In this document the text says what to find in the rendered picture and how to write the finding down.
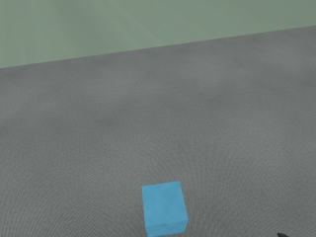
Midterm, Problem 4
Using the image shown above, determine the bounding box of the carton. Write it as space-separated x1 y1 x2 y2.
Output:
141 181 189 237

